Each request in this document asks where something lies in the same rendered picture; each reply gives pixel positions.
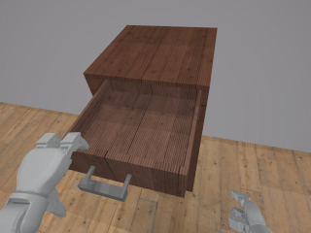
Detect cabinet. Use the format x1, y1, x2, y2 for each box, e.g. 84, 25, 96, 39
83, 25, 218, 192

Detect drawer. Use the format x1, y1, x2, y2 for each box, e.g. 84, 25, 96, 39
61, 80, 202, 198

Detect robot left forearm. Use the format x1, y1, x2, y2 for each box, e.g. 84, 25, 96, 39
0, 191, 50, 233

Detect robot left hand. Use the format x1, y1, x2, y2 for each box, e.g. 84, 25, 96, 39
16, 132, 89, 217

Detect robot right hand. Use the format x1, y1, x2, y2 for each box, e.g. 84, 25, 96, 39
228, 190, 266, 233

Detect handle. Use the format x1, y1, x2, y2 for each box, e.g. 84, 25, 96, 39
77, 165, 132, 202

